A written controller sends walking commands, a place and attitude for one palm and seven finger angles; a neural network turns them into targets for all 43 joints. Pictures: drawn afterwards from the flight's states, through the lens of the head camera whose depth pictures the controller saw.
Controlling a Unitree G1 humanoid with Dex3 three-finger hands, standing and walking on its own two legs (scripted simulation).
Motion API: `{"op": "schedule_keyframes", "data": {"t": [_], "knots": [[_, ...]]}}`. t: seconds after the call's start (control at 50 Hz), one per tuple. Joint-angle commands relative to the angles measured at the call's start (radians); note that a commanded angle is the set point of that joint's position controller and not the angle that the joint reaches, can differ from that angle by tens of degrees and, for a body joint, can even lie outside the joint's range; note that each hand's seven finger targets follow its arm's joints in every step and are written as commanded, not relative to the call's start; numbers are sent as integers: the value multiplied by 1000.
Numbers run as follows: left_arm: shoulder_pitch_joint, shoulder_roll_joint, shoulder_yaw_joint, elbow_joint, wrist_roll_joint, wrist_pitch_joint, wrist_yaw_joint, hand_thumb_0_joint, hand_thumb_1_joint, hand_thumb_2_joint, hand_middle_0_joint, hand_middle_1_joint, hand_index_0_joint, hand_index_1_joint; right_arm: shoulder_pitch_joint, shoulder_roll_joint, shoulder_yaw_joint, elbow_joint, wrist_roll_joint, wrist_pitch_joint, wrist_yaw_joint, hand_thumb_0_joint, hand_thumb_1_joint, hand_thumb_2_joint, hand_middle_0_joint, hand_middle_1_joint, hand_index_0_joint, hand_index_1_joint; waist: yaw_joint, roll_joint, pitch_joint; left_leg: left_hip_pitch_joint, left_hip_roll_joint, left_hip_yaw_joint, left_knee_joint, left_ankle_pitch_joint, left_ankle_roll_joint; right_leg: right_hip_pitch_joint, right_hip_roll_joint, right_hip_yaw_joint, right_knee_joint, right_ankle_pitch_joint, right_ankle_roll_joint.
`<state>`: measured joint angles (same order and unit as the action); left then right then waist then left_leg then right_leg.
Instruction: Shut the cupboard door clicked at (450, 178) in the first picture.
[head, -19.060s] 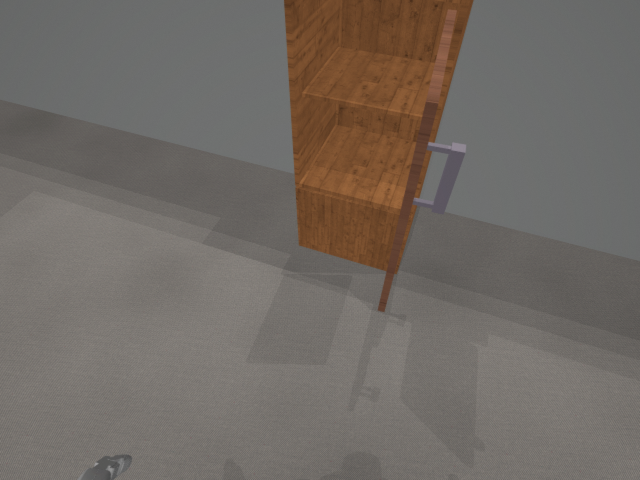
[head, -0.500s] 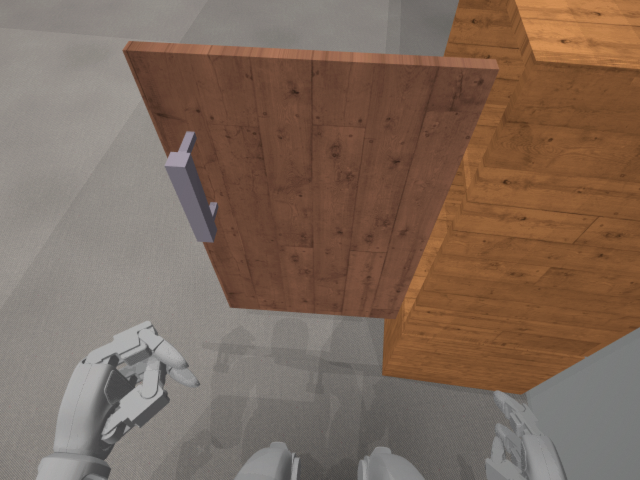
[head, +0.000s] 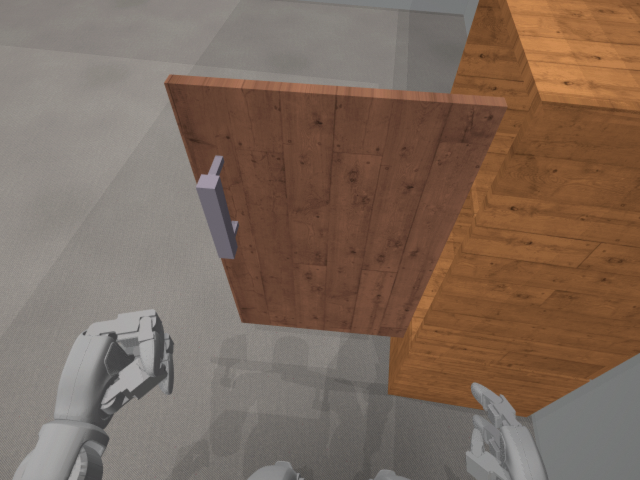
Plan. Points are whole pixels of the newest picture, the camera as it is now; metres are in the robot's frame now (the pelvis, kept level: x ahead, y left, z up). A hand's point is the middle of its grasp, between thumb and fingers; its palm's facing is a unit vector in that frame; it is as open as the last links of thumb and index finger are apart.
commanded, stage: raise the hand and make a fist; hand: left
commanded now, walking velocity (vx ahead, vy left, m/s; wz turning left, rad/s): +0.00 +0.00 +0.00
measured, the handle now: (223, 209) +0.45 +0.17 +0.07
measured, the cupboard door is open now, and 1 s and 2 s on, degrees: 94 94 94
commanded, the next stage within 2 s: bring the fist close to the handle in 0.40 s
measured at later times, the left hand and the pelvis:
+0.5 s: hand (174, 366) +0.23 +0.17 +0.07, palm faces -0.02 -1.00 -0.04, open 3.1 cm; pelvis +0.00 -0.01 +0.00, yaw +0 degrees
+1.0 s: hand (205, 324) +0.27 +0.15 +0.07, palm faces -0.04 -1.00 -0.03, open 3.1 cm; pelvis +0.00 -0.01 +0.00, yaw +0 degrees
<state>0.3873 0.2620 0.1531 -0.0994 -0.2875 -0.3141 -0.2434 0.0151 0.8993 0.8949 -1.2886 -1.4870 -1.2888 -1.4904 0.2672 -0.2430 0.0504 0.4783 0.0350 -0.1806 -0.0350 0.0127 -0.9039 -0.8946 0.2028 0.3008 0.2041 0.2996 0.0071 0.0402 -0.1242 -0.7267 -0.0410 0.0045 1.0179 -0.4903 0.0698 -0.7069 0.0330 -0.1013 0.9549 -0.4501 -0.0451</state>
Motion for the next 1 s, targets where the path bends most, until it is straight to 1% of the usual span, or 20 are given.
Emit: {"op": "schedule_keyframes", "data": {"t": [0.0,0.04,0.08,0.12,0.14,0.18,0.22,0.3,0.32,0.48,0.52,0.54,0.62,0.68,0.72,0.74,0.78,0.82,0.86,0.98], "knots": [[-71,118,79,-179,-23,-51,-6,0,900,900,-1300,-1500,-1300,-1500,-40,-136,-69,-147,2,-57,-14,0,-900,-900,200,300,200,300,-6,23,-162,134,40,-94,-211,271,-76,126,-1,38,-127,175,6],[-60,108,75,-162,-30,-46,-13,0,900,900,-1300,-1500,-1300,-1500,-41,-136,-70,-147,2,-58,-13,0,-900,-900,200,300,200,300,-5,-7,-159,125,37,-88,-207,287,-73,146,-2,42,-130,198,7],[-67,108,68,-163,-28,-48,-17,0,900,900,-1300,-1500,-1300,-1500,-41,-139,-71,-147,4,-60,-12,0,-900,-900,200,300,200,300,-9,4,-149,121,36,-83,-207,258,-68,133,-5,48,-140,174,9],[-71,134,87,-150,-25,-47,-12,0,900,900,-1300,-1500,-1300,-1500,-45,-142,-70,-146,0,-61,-12,0,-900,-900,200,300,200,300,-5,-13,-132,98,33,-83,-207,235,-63,142,-5,57,-145,154,7],[-73,118,79,-157,-29,-50,-13,0,900,900,-1300,-1500,-1300,-1500,-48,-140,-71,-150,0,-62,-13,0,-900,-900,200,300,200,300,-5,-13,-137,94,31,-77,-206,223,-60,144,-9,63,-151,142,9],[-80,124,84,-180,-27,-63,-6,0,900,900,-1300,-1500,-1300,-1500,-48,-138,-71,-149,0,-67,-12,0,-900,-900,200,300,200,300,-4,8,-154,103,30,-74,-202,223,-57,145,-11,67,-149,141,9],[-74,141,97,-178,-25,-68,-1,0,900,900,-1300,-1500,-1300,-1500,-44,-139,-71,-145,-3,-69,-12,0,-900,-900,200,300,200,300,-2,-6,-162,94,31,-73,-193,239,-56,158,-9,73,-144,157,8],[-69,124,80,-191,-21,-80,7,0,900,900,-1300,-1500,-1300,-1500,-47,-137,-71,-143,-2,-71,-9,0,-900,-900,200,300,200,300,-7,31,-155,99,30,-70,-191,227,-55,136,-11,72,-144,147,9],[-70,136,88,-181,-22,-76,6,0,900,900,-1300,-1500,-1300,-1500,-44,-139,-70,-141,-4,-69,-9,0,-900,-900,200,300,200,300,-9,2,-156,84,30,-70,-185,223,-51,147,-9,79,-145,145,10],[-71,115,78,-182,-31,-68,-9,0,900,900,-1300,-1500,-1300,-1500,-44,-134,-72,-139,0,-63,-12,0,-900,-900,200,300,200,300,-15,-9,-172,77,28,-56,-161,250,-46,164,-17,95,-146,195,19],[-93,138,91,-177,-27,-68,-7,0,900,900,-1300,-1500,-1300,-1500,-41,-137,-71,-134,-2,-60,-13,0,-900,-900,200,300,200,300,-17,-8,-169,71,29,-58,-152,258,-45,164,-14,98,-141,203,17],[-133,114,64,-194,-25,-72,-8,0,900,900,-1300,-1500,-1300,-1500,-47,-135,-69,-134,-2,-62,-13,0,-900,-900,200,300,200,300,-23,10,-175,81,28,-59,-154,259,-46,156,-16,95,-137,206,17],[-181,128,78,-128,-23,-61,-6,0,900,900,-1300,-1500,-1300,-1500,-40,-140,-68,-122,-2,-57,-17,0,-900,-900,200,300,200,300,-25,-28,-157,56,30,-61,-146,238,-44,148,-14,102,-141,183,18],[-231,103,44,-152,-14,-55,-6,0,900,900,-1300,-1500,-1300,-1500,-46,-135,-68,-126,2,-59,-16,0,-900,-900,200,300,200,300,-22,18,-204,92,27,-59,-158,256,-43,165,-20,97,-139,203,17],[-200,141,82,-117,-12,-41,2,0,900,900,-1300,-1500,-1300,-1500,-38,-139,-68,-124,1,-52,-17,0,-900,-900,200,300,200,300,-13,-14,-201,81,29,-59,-158,272,-43,185,-16,101,-141,225,17],[-227,112,58,-122,-10,-40,3,0,900,900,-1300,-1500,-1300,-1500,-45,-133,-67,-124,1,-50,-16,0,-900,-900,200,300,200,300,-19,-19,-211,81,27,-52,-157,275,-41,194,-22,106,-143,237,23],[-240,115,61,-105,-5,-37,11,0,900,900,-1300,-1500,-1300,-1500,-43,-133,-67,-120,3,-47,-13,0,-900,-900,200,300,200,300,-17,8,-201,90,28,-53,-168,277,-46,185,-20,98,-142,237,19],[-258,114,58,-90,-2,-34,22,0,900,900,-1300,-1500,-1300,-1500,-45,-135,-67,-120,2,-42,-13,0,-900,-900,200,300,200,300,-17,-19,-189,84,28,-54,-168,271,-43,187,-18,101,-146,232,20],[-279,82,26,-86,8,-34,31,0,900,900,-1300,-1500,-1300,-1500,-47,-130,-66,-122,2,-41,-9,0,-900,-900,200,300,200,300,-20,1,-189,94,27,-52,-177,265,-44,175,-21,94,-145,226,19],[-368,99,39,-32,25,-39,57,0,900,900,-1300,-1500,-1300,-1500,-43,-135,-72,-105,1,-31,-9,0,-900,-900,200,300,200,300,-24,-38,-204,94,29,-49,-181,255,-43,180,-22,97,-149,219,22]]}}
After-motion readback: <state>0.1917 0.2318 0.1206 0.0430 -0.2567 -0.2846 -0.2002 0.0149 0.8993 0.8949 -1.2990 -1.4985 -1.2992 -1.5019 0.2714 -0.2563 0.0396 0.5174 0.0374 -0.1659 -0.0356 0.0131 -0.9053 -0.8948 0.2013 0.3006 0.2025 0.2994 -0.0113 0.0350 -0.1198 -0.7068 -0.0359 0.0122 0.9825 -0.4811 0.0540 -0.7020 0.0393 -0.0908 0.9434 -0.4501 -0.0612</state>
